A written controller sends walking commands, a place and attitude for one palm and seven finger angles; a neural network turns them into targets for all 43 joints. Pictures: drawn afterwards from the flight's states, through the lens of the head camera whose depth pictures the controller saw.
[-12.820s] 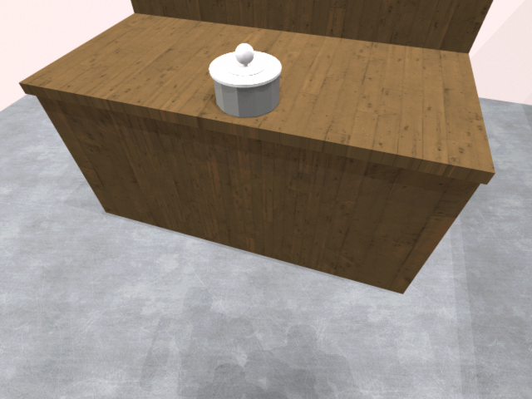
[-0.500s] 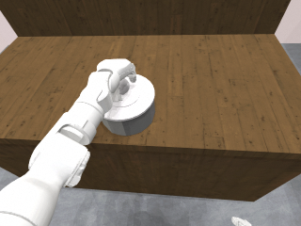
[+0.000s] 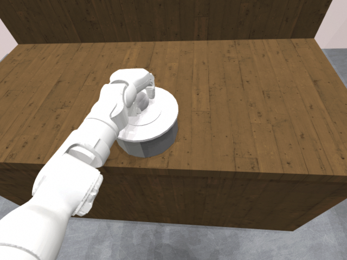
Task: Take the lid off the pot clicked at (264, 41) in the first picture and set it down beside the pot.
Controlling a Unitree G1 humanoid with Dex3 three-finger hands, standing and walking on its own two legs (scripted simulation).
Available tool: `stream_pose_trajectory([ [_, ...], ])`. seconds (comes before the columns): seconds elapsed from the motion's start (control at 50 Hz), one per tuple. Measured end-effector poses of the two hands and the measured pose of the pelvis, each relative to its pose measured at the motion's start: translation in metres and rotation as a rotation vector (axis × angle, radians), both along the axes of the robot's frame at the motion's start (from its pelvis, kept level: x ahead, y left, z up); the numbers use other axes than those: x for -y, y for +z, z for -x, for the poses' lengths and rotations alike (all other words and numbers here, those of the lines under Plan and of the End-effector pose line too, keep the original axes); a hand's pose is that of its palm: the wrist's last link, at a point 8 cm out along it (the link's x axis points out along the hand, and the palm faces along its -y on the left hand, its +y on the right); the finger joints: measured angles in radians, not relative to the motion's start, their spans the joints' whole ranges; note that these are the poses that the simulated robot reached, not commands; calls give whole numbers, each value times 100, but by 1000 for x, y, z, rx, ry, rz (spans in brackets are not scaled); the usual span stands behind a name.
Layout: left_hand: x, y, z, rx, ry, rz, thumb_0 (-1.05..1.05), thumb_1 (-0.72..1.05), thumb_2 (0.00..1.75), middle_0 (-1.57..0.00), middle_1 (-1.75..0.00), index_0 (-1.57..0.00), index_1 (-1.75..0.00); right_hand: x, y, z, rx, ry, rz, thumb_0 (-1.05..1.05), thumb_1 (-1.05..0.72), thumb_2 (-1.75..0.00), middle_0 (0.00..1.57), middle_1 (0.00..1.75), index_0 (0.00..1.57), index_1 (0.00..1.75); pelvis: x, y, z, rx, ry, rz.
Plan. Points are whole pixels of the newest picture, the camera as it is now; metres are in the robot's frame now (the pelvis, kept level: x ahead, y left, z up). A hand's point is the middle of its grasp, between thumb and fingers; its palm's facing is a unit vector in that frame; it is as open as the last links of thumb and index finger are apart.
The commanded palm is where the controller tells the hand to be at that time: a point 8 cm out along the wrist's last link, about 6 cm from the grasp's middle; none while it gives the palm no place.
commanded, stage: close the fingers and squeeze the knob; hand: left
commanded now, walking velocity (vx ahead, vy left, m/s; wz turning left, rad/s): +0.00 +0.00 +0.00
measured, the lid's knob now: (138, 101) +0.50 +0.08 +0.09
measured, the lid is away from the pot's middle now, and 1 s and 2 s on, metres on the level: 0.01 0.01 0.00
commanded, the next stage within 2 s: lift the lid straight up in 0.78 s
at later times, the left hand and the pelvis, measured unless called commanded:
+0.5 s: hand (134, 101) +0.47 +0.08 +0.11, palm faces -0.32 -0.01 -0.95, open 8.2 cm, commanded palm +0.46 +0.08 +0.17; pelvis +0.00 +0.00 +0.00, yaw +0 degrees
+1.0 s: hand (135, 102) +0.46 +0.08 +0.12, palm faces -0.31 +0.01 -0.95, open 8.2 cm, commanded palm +0.45 +0.08 +0.18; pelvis +0.00 +0.00 +0.00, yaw +1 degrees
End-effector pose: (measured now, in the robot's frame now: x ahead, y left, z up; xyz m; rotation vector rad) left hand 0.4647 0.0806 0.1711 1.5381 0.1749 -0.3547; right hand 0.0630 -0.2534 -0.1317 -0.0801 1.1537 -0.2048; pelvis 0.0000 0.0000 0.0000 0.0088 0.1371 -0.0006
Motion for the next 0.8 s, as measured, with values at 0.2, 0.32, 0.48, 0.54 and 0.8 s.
stream_pose_trajectory([
  [0.2, 0, 1, -2, -6, -3, 6, 1, 13, 82, -62, -93, -64, -95, 1, 2, -8, 17, 5, 7, 1, -90, -90, 20, 30, 20, 30, 0, 0, -2, -5, -1, 0],
  [0.32, -1, 0, -1, 3, -5, 10, 0, 15, 79, -61, -93, -63, -94, 0, 2, -12, 18, 10, -1, 1, -90, -90, 20, 30, 20, 30, 0, 0, -3, -2, 0, 1],
  [0.48, -1, 0, 1, 11, -3, 13, 0, 16, 79, -60, -92, -62, -93, -2, 2, -18, 26, 18, -12, 1, -90, -90, 20, 30, 20, 30, 1, 1, -4, 1, 0, 2],
  [0.54, -2, 0, 1, 10, -2, 17, 0, 17, 79, -60, -92, -62, -93, -3, 3, -20, 31, 19, -14, 1, -90, -90, 20, 30, 20, 30, 1, 1, -4, 3, 0, 3],
  [0.8, -1, 0, 4, 15, -1, 9, 0, 20, 79, -58, -91, -59, -93, -3, 4, -28, 47, 28, -18, 1, -90, -90, 20, 30, 20, 30, 1, 1, -3, 6, 4, 2],
])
